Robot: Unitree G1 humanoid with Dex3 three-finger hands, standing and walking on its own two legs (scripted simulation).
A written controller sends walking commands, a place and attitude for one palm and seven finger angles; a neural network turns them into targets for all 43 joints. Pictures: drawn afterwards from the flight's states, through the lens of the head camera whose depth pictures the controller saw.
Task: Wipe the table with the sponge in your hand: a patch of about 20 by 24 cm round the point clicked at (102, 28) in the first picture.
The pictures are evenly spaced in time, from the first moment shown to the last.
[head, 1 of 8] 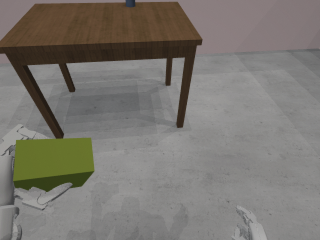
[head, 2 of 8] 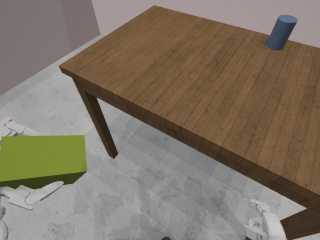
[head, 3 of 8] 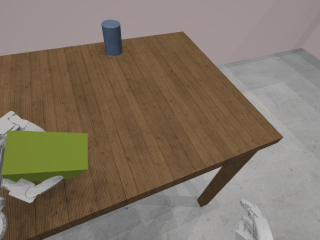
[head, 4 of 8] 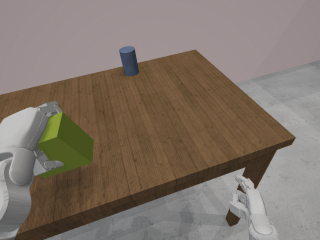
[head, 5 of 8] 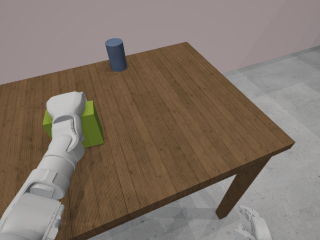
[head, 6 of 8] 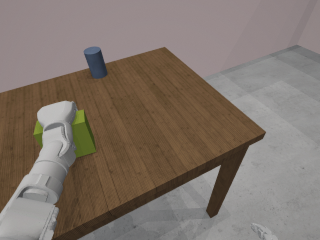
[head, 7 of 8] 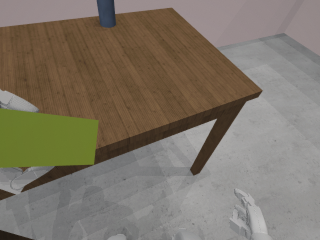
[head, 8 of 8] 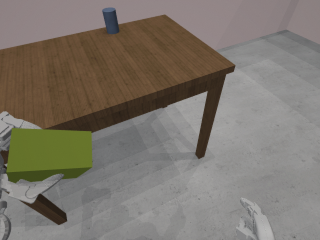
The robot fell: no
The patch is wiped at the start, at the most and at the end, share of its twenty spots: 0.00 1.00 1.00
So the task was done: yes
